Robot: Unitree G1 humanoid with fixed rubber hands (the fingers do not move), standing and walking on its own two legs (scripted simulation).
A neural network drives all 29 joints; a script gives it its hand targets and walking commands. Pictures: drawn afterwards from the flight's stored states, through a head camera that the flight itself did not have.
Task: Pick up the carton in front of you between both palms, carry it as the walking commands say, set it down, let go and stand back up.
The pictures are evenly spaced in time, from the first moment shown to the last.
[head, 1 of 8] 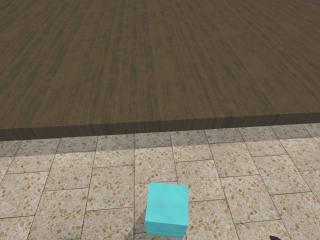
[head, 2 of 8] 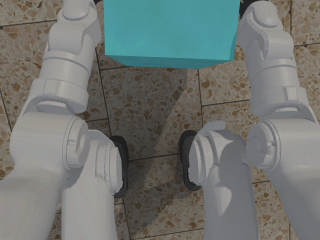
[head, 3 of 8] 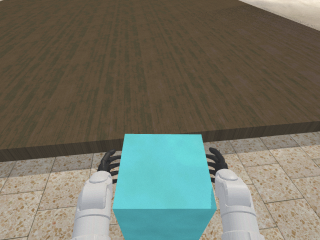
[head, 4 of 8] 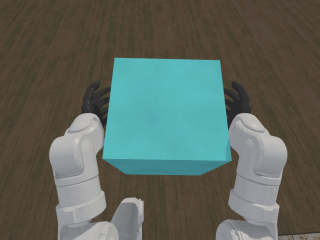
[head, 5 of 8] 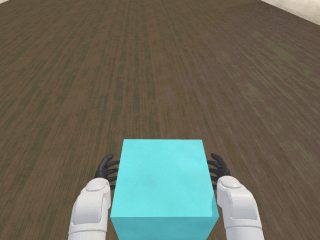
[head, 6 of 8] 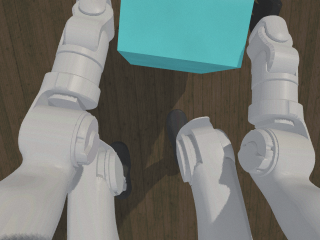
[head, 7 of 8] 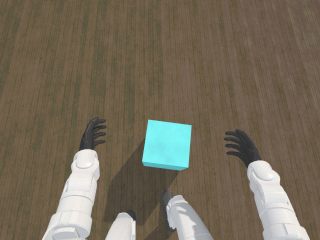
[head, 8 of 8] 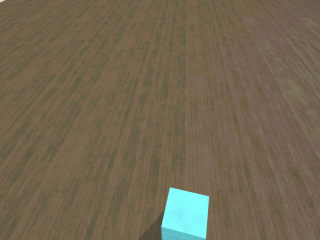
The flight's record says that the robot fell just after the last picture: no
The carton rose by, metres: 0.89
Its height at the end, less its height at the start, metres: +0.14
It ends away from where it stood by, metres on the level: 2.02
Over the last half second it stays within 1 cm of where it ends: yes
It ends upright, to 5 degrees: yes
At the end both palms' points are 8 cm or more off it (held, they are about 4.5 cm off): yes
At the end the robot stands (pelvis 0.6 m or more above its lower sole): yes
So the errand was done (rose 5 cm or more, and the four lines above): yes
